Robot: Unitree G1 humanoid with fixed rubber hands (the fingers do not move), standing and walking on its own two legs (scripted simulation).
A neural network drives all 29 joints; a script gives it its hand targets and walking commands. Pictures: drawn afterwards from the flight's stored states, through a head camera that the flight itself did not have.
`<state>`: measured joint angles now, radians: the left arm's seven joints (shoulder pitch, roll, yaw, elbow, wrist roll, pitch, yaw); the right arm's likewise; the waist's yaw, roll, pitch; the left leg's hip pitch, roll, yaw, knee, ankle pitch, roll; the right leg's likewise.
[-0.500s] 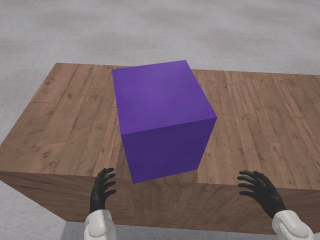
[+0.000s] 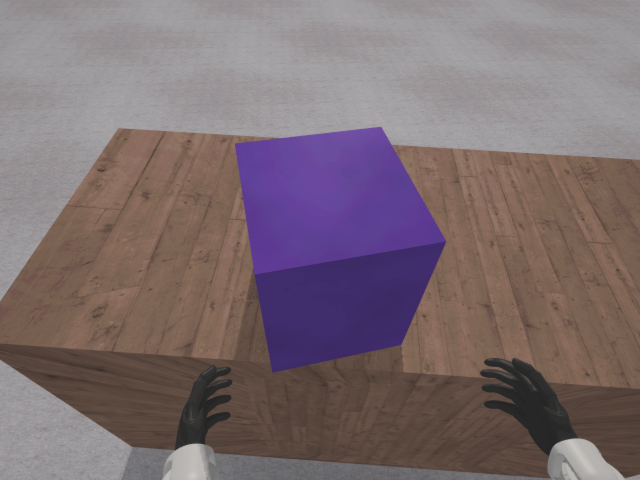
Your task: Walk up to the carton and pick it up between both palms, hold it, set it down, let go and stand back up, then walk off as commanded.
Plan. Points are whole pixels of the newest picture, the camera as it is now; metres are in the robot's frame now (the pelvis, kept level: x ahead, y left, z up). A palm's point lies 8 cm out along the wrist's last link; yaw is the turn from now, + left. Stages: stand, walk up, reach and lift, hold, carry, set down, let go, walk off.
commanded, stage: set down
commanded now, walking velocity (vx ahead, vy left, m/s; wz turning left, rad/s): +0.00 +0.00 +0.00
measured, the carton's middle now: (325, 252) +0.42 +0.03 +0.04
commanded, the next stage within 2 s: let go in 0.84 s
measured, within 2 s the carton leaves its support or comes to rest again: neither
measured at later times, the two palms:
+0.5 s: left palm (181, 455) +0.17 +0.19 -0.08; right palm (539, 427) +0.21 -0.24 -0.02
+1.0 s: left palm (171, 466) +0.16 +0.21 -0.10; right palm (531, 429) +0.21 -0.23 -0.03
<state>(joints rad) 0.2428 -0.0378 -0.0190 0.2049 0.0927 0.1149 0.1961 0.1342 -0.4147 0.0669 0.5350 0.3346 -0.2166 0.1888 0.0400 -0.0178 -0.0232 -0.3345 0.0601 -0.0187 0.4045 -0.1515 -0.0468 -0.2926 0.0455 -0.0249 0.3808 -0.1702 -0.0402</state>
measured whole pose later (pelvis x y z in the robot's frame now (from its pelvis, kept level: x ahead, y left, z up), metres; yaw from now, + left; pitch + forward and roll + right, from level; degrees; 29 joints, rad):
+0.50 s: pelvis +0.01 +0.01 +0.00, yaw +0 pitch +5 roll -1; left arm 0.24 0.05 -0.02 0.34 0.08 0.11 0.14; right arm 0.13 -0.34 0.02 0.58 0.25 -0.25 0.13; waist 0.02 -0.06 -0.02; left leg -0.33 0.04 -0.02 0.40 -0.16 -0.03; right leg -0.29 0.03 -0.02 0.38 -0.18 -0.03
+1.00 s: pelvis +0.01 +0.01 +0.00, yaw +0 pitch +3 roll -1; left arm 0.22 0.14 -0.02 0.47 0.08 0.13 0.07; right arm 0.13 -0.25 -0.01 0.59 0.15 -0.28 0.03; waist 0.00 -0.07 0.00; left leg -0.29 0.04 -0.02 0.40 -0.17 -0.03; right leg -0.24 0.02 -0.02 0.38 -0.19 -0.02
